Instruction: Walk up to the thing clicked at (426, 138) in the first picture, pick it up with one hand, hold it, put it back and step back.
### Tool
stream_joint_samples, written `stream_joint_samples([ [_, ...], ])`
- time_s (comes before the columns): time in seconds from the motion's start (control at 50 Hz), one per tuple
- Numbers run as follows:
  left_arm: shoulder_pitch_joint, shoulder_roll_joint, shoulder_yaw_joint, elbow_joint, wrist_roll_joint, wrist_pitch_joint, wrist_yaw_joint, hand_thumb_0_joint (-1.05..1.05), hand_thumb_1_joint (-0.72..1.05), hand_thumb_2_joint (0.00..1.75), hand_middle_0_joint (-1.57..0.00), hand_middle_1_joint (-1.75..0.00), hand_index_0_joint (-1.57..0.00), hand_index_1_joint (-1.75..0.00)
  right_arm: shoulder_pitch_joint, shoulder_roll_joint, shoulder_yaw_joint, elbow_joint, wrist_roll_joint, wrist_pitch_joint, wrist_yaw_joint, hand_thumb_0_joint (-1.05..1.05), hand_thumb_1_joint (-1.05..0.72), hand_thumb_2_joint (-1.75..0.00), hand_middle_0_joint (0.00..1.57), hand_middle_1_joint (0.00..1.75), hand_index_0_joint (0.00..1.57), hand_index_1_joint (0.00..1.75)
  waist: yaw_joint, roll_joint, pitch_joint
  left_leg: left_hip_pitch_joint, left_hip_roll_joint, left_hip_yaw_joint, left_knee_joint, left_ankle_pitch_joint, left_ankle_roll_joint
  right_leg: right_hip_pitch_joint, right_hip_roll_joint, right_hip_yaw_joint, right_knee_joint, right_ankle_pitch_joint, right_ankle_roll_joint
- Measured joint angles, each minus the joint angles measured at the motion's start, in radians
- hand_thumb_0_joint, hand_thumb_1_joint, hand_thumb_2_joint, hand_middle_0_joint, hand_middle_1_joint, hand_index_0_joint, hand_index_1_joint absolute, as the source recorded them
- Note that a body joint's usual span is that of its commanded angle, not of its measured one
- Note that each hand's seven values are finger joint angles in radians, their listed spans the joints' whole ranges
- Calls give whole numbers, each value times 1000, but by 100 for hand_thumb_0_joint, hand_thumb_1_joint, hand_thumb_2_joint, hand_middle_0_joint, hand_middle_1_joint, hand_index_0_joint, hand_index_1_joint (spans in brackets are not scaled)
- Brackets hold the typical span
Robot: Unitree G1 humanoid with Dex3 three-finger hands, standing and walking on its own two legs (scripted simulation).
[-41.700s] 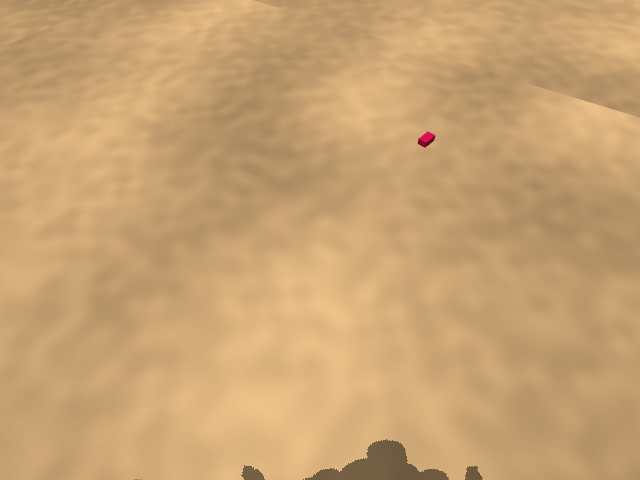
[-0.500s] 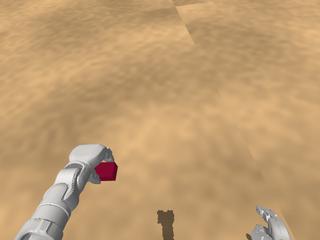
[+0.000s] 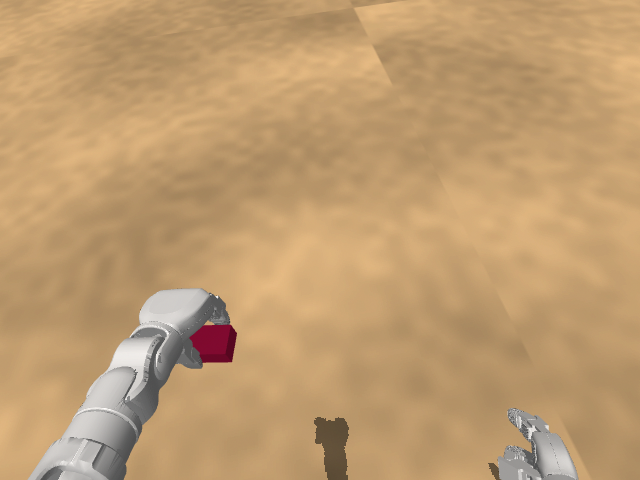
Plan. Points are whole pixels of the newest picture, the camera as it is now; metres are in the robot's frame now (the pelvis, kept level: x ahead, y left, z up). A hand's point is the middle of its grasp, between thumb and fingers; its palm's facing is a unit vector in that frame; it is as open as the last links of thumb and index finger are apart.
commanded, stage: hold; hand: left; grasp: from above
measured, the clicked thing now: (206, 343) +0.31 +0.21 -0.07
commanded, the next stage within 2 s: crouch in 0.08 s
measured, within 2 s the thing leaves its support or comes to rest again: neither
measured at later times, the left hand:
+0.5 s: hand (197, 353) +0.30 +0.22 -0.08, palm faces -0.46 +0.00 -0.89, open 7.3 cm
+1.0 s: hand (235, 362) +0.38 +0.24 -0.32, palm faces -0.42 +0.06 -0.91, open 7.3 cm
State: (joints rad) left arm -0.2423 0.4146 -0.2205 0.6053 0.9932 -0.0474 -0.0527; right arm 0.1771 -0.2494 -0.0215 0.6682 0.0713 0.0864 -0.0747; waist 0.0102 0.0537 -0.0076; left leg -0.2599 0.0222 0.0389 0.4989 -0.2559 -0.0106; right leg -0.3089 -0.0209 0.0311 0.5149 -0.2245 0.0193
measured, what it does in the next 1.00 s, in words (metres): lowers itself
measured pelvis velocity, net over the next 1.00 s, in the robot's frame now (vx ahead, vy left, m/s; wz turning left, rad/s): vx -0.06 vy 0.01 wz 0.01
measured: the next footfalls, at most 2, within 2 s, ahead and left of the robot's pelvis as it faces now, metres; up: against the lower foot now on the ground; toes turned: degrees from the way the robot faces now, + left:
none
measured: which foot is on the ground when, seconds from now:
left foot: down 0.00-1.00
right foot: down 0.00-1.00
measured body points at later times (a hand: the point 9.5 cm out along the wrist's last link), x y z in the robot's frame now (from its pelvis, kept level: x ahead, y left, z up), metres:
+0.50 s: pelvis +0.00 +0.00 -0.01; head +0.04 -0.01 +0.44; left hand +0.32 +0.22 -0.03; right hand +0.13 -0.26 -0.13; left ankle +0.00 +0.13 -0.74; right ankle +0.03 -0.13 -0.74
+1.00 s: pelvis -0.06 +0.01 -0.21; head +0.12 +0.02 +0.21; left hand +0.40 +0.23 -0.27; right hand -0.03 -0.27 -0.33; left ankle +0.00 +0.13 -0.74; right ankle +0.03 -0.13 -0.74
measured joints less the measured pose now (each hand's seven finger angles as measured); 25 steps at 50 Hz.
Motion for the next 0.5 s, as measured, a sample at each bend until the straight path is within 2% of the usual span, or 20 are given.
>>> stream_joint_samples([
  [0.3, -7, -4, 5, 30, 5, -7, 10, 0, 46, 3, -91, -23, -95, -17, 13, -5, -9, -4, 3, 15, 3, 1, -91, -90, 20, 30, 20, 30, -8, -3, -4, 4, 2, 0, -8, -3, -1, 4, 2, 0, -8, -3, -1],
  [0.38, -15, -10, 12, 79, 23, -26, 50, 0, 45, 4, -92, -21, -96, -16, 11, -3, -10, -6, -3, 17, 7, 1, -90, -90, 20, 30, 20, 30, -17, -12, -7, -24, 1, -4, 14, -10, -2, -23, 1, -4, 13, -11, -1],
  [0.5, -81, -18, 15, 220, 83, -56, 159, 0, 44, 4, -94, -19, -98, -15, 6, -2, -17, 2, -24, 15, 23, 1, -90, -90, 20, 30, 20, 30, -33, -33, -22, -168, 1, -19, 134, -48, -3, -156, 0, -16, 121, -47, -3],
])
